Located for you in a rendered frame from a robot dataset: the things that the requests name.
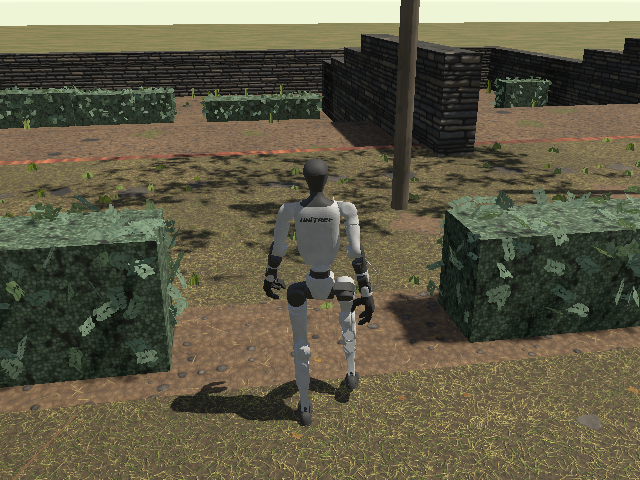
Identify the robot left forearm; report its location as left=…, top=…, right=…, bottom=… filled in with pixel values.
left=265, top=241, right=282, bottom=282

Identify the robot torso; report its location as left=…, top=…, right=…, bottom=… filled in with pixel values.
left=294, top=197, right=341, bottom=300

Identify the robot left upper arm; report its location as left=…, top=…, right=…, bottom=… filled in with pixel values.
left=271, top=202, right=297, bottom=257

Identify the humanoid robot head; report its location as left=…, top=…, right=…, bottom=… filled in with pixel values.
left=300, top=159, right=334, bottom=207

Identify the robot right forearm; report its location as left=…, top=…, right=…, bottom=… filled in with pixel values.
left=352, top=243, right=373, bottom=297

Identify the robot left hand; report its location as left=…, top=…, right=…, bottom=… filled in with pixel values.
left=263, top=278, right=286, bottom=299

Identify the robot right hand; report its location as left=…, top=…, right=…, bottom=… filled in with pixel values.
left=351, top=295, right=375, bottom=325

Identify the robot right upper arm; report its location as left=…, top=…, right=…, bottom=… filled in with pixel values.
left=338, top=201, right=362, bottom=259

